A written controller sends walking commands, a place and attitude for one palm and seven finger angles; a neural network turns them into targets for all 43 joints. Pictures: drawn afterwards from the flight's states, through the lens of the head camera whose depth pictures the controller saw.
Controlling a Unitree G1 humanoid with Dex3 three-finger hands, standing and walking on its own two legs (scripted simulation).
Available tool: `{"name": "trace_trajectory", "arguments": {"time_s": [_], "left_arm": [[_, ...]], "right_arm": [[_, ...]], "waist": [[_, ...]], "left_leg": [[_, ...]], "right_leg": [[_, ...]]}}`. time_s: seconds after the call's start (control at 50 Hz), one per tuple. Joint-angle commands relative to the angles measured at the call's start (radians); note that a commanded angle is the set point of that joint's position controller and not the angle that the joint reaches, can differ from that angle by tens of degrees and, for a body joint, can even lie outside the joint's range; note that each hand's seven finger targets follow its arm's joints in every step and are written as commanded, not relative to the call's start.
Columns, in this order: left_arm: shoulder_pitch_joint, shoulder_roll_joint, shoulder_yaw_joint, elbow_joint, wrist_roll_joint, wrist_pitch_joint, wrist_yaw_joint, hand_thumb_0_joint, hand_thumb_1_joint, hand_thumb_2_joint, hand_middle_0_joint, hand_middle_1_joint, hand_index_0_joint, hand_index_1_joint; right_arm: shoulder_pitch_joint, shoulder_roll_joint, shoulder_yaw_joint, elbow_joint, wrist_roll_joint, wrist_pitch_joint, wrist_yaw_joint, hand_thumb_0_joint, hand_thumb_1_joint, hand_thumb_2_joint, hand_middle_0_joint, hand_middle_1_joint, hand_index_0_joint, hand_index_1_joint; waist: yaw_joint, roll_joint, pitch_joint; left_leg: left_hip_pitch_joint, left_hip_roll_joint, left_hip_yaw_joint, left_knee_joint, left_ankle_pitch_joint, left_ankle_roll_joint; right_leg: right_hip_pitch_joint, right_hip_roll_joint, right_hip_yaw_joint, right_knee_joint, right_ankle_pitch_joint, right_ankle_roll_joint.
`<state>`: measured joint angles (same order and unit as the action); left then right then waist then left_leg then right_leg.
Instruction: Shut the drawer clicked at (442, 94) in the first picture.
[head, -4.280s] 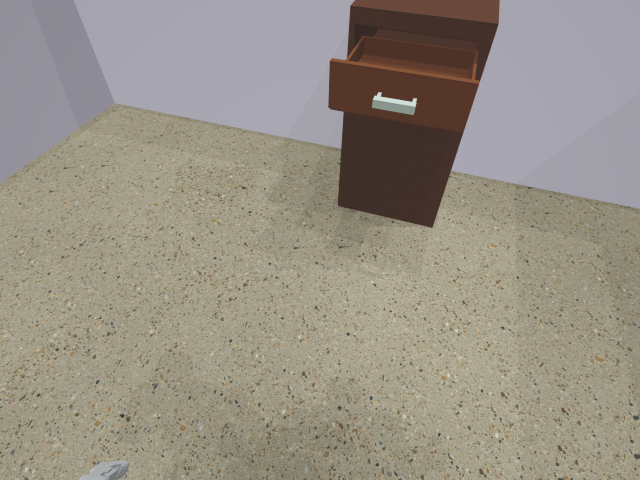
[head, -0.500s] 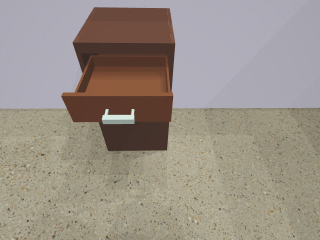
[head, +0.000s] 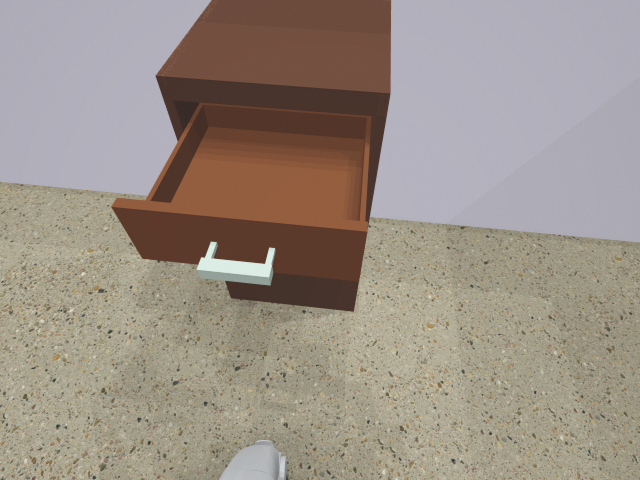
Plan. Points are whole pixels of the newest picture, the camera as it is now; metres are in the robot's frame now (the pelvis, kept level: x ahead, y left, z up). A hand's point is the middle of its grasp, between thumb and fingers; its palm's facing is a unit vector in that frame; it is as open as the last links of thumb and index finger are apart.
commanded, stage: take the last steps up to it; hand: left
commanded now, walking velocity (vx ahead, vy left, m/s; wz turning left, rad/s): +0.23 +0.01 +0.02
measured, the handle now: (238, 260) +0.43 +0.19 -0.04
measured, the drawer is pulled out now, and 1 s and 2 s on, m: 0.29 0.29 0.29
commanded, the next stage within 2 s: come to a stop and stand still in 0.16 s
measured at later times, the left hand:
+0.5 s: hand (225, 414) +0.22 +0.18 -0.17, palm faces +0.02 -0.97 -0.23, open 7.3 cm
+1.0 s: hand out of the picture +0.10 +0.21 -0.18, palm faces +0.07 -0.97 -0.22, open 7.3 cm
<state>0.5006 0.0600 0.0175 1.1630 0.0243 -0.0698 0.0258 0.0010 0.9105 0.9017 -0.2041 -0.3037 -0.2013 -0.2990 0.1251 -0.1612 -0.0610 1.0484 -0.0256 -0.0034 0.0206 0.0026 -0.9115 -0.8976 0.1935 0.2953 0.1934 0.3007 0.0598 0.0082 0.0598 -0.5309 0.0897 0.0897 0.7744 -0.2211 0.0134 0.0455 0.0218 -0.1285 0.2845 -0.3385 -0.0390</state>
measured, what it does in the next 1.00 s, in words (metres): steps on the spot: left foot, then right foot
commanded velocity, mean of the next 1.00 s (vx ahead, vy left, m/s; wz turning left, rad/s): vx -0.01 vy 0.02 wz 0.00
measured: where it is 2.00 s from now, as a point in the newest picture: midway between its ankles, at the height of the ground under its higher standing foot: outside the picture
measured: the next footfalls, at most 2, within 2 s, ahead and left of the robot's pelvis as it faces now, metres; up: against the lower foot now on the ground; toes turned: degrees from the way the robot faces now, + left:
left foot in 0.08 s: +0.15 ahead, +0.12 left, +0.00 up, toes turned +7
right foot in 0.50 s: +0.22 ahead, -0.13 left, +0.00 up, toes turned -5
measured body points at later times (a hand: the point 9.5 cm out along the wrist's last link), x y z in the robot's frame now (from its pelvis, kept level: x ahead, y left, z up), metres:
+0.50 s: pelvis +0.13 -0.01 -0.01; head +0.15 -0.01 +0.44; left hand +0.22 +0.23 -0.15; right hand +0.15 -0.23 -0.16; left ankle +0.12 +0.11 -0.74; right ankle +0.18 -0.12 -0.74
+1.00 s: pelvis +0.07 +0.02 +0.00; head +0.07 +0.04 +0.45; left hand +0.10 +0.27 -0.16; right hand +0.09 -0.22 -0.15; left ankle +0.04 +0.13 -0.74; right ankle +0.17 -0.12 -0.72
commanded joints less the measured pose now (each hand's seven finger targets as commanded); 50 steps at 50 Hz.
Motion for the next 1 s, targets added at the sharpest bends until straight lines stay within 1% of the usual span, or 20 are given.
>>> {"name": "trace_trajectory", "arguments": {"time_s": [0.0,0.04,0.06,0.08,0.1,0.16,0.22,0.34,0.42,0.46,0.5,0.52,0.54,0.66,0.8,0.88,0.9,0.92,0.94,0.98], "left_arm": [[0.066,0.183,0.037,-0.008,0.003,-0.011,0.012,0.000,0.900,0.900,-0.200,-0.300,-0.200,-0.300],[0.049,0.173,0.037,-0.017,-0.012,-0.010,0.010,0.000,0.900,0.900,-0.200,-0.300,-0.200,-0.300],[0.088,0.127,0.030,-0.029,-0.026,-0.010,0.004,0.000,0.900,0.900,-0.200,-0.300,-0.200,-0.300],[0.062,0.113,0.021,-0.055,-0.026,-0.015,0.003,0.000,0.900,0.900,-0.200,-0.300,-0.200,-0.300],[0.013,0.144,0.032,-0.074,-0.020,-0.003,0.010,0.000,0.900,0.900,-0.200,-0.300,-0.200,-0.300],[-0.075,0.103,0.041,-0.075,-0.005,0.019,-0.006,0.000,0.900,0.900,-0.200,-0.300,-0.200,-0.300],[-0.019,0.080,0.044,-0.071,0.002,0.047,-0.010,0.000,0.900,0.900,-0.200,-0.300,-0.200,-0.300],[-0.113,0.104,0.028,-0.113,-0.001,0.077,0.006,0.000,0.900,0.900,-0.200,-0.300,-0.200,-0.300],[-0.172,0.163,0.035,-0.150,-0.002,0.082,0.012,0.000,0.900,0.900,-0.200,-0.300,-0.200,-0.300],[-0.164,0.207,0.046,-0.158,0.001,0.073,0.012,0.000,0.900,0.900,-0.200,-0.300,-0.200,-0.300],[-0.170,0.306,0.061,-0.168,0.007,0.059,0.015,0.000,0.900,0.900,-0.200,-0.300,-0.200,-0.300],[-0.158,0.329,0.063,-0.168,0.001,0.060,0.014,0.000,0.900,0.900,-0.200,-0.300,-0.200,-0.300],[-0.170,0.324,0.068,-0.165,0.000,0.060,0.020,0.000,0.900,0.900,-0.200,-0.300,-0.200,-0.300],[-0.279,0.289,0.078,-0.215,0.001,0.072,0.033,0.000,0.900,0.900,-0.200,-0.300,-0.200,-0.300],[-0.265,0.304,0.086,-0.212,0.016,0.087,0.021,0.000,0.900,0.900,-0.200,-0.300,-0.200,-0.300],[-0.298,0.277,0.074,-0.196,0.003,0.100,0.015,0.000,0.900,0.900,-0.200,-0.300,-0.200,-0.300],[-0.285,0.233,0.063,-0.195,-0.004,0.103,0.011,0.000,0.900,0.900,-0.200,-0.300,-0.200,-0.300],[-0.286,0.170,0.052,-0.202,-0.016,0.106,0.006,0.000,0.900,0.900,-0.200,-0.300,-0.200,-0.300],[-0.304,0.157,0.049,-0.207,-0.012,0.105,0.005,0.000,0.900,0.900,-0.200,-0.300,-0.200,-0.300],[-0.255,0.181,0.060,-0.165,0.010,0.108,-0.006,0.000,0.900,0.900,-0.200,-0.300,-0.200,-0.300]], "right_arm": [[0.010,-0.023,0.009,-0.068,0.007,-0.050,-0.011,0.000,-0.900,-0.900,0.200,0.300,0.200,0.300],[0.245,-0.089,-0.005,0.000,-0.003,-0.061,-0.032,0.000,-0.900,-0.900,0.200,0.300,0.200,0.300],[0.349,-0.196,-0.027,0.015,-0.011,-0.067,-0.046,0.000,-0.900,-0.900,0.200,0.300,0.200,0.300],[0.407,-0.230,-0.031,0.027,0.008,-0.058,-0.051,0.000,-0.900,-0.900,0.200,0.300,0.200,0.300],[0.346,-0.226,-0.028,0.007,0.019,-0.050,-0.049,0.000,-0.900,-0.900,0.200,0.300,0.200,0.300],[0.183,-0.080,0.007,-0.016,0.011,-0.073,-0.052,0.000,-0.900,-0.900,0.200,0.300,0.200,0.300],[0.159,-0.048,0.012,-0.016,0.012,-0.082,-0.050,0.000,-0.900,-0.900,0.200,0.300,0.200,0.300],[0.130,-0.076,0.022,-0.037,0.006,-0.057,-0.057,0.000,-0.900,-0.900,0.200,0.300,0.200,0.300],[0.140,-0.118,0.001,-0.029,0.006,-0.021,-0.062,0.000,-0.900,-0.900,0.200,0.300,0.200,0.300],[0.153,-0.118,-0.007,-0.026,0.009,-0.005,-0.060,0.000,-0.900,-0.900,0.200,0.300,0.200,0.300],[0.210,-0.067,-0.009,-0.036,0.021,0.010,-0.050,0.000,-0.900,-0.900,0.200,0.300,0.200,0.300],[0.220,-0.051,-0.012,-0.037,0.023,0.026,-0.054,0.000,-0.900,-0.900,0.200,0.300,0.200,0.300],[0.195,-0.059,-0.013,-0.040,0.022,0.037,-0.057,0.000,-0.900,-0.900,0.200,0.300,0.200,0.300],[0.176,-0.078,-0.023,-0.039,0.012,0.065,-0.042,0.000,-0.900,-0.900,0.200,0.300,0.200,0.300],[0.183,-0.060,-0.009,-0.047,0.014,0.046,-0.025,0.000,-0.900,-0.900,0.200,0.300,0.200,0.300],[0.367,-0.039,0.009,0.023,0.011,0.026,-0.032,0.000,-0.900,-0.900,0.200,0.300,0.200,0.300],[0.365,-0.068,0.007,0.021,0.005,0.020,-0.039,0.000,-0.900,-0.900,0.200,0.300,0.200,0.300],[0.337,-0.120,0.000,0.001,-0.009,0.012,-0.043,0.000,-0.900,-0.900,0.200,0.300,0.200,0.300],[0.249,-0.152,0.004,-0.035,-0.012,0.011,-0.050,0.000,-0.900,-0.900,0.200,0.300,0.200,0.300],[0.124,-0.126,0.019,-0.050,-0.005,0.000,-0.056,0.000,-0.900,-0.900,0.200,0.300,0.200,0.300]], "waist": [[-0.052,-0.140,0.012],[-0.147,-0.076,-0.140],[-0.168,0.121,-0.284],[-0.168,0.175,-0.328],[-0.140,0.046,-0.238],[-0.073,0.040,0.002],[-0.017,0.099,-0.008],[-0.021,0.127,-0.007],[-0.032,0.137,0.010],[-0.023,0.091,-0.018],[-0.048,-0.131,-0.080],[-0.039,-0.175,-0.134],[-0.024,-0.237,-0.167],[-0.043,-0.126,-0.136],[-0.016,-0.231,-0.103],[-0.095,-0.170,-0.101],[-0.092,-0.049,-0.077],[-0.090,0.178,0.001],[-0.072,0.246,0.099],[-0.017,0.200,0.125]], "left_leg": [[0.133,-0.084,0.060,-0.177,-0.013,0.034],[0.534,-0.043,0.005,-0.288,0.204,0.069],[0.801,0.224,-0.312,-0.269,0.462,0.178],[0.851,0.374,-0.501,-0.354,0.725,0.279],[0.723,0.395,-0.441,-0.375,0.693,0.305],[0.374,0.245,-0.226,-0.502,0.457,0.196],[0.272,0.172,-0.086,-0.532,0.467,0.156],[0.289,0.147,-0.044,-0.472,0.696,0.132],[0.323,0.157,-0.082,-0.389,0.614,0.108],[0.331,0.106,-0.066,-0.298,0.456,0.050],[0.200,-0.048,0.009,-0.120,-0.056,-0.032],[0.208,-0.081,0.000,0.039,-0.350,-0.045],[0.187,-0.079,-0.062,0.173,-0.419,-0.042],[0.103,-0.072,-0.120,0.360,-0.235,-0.068],[0.232,-0.078,-0.054,-0.029,-0.249,-0.043],[0.510,-0.117,-0.002,-0.396,-0.114,-0.016],[0.490,-0.049,-0.102,-0.497,-0.189,0.003],[0.337,0.112,-0.335,-0.640,-0.410,0.054],[0.163,0.222,-0.454,-0.747,-0.509,0.107],[0.086,0.166,-0.359,-0.734,-0.396,0.100]], "right_leg": [[0.000,-0.260,0.109,0.123,0.913,-0.089],[-0.163,-0.195,0.069,0.438,0.767,-0.035],[-0.423,-0.075,0.008,0.714,0.279,0.015],[-0.554,-0.015,0.074,0.959,-0.236,0.013],[-0.577,-0.066,0.123,1.046,-0.237,0.000],[-0.569,-0.136,0.138,0.989,-0.044,0.030],[-0.489,-0.134,0.108,0.880,0.026,0.042],[-0.390,-0.105,0.085,0.532,0.104,0.065],[-0.319,-0.087,0.075,0.323,0.127,0.057],[-0.255,-0.108,0.103,0.185,0.354,0.052],[-0.160,-0.338,0.334,0.196,0.958,-0.069],[-0.151,-0.437,0.361,0.142,1.068,-0.157],[-0.144,-0.432,0.377,0.126,1.081,-0.193],[-0.209,-0.346,0.284,0.076,0.644,-0.153],[-0.289,-0.297,0.342,-0.074,-0.039,-0.119],[-0.443,-0.195,0.263,-0.045,-0.228,-0.008],[-0.485,-0.134,0.220,0.067,-0.240,0.021],[-0.517,-0.048,0.134,0.260,-0.142,0.052],[-0.515,-0.017,0.097,0.426,-0.055,0.055],[-0.479,-0.029,0.183,0.620,0.022,0.048]]}}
